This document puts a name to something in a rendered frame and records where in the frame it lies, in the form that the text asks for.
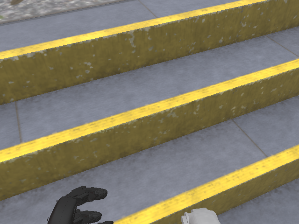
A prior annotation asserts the robot right thigh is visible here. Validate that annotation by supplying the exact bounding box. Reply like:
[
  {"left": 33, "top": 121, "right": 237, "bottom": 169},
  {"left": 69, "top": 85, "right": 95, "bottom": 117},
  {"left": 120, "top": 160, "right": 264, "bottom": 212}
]
[{"left": 181, "top": 207, "right": 221, "bottom": 224}]

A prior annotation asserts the robot left hand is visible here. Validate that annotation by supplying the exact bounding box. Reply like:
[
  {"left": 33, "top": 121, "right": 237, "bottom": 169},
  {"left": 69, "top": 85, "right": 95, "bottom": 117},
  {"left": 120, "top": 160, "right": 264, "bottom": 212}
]
[{"left": 47, "top": 186, "right": 114, "bottom": 224}]

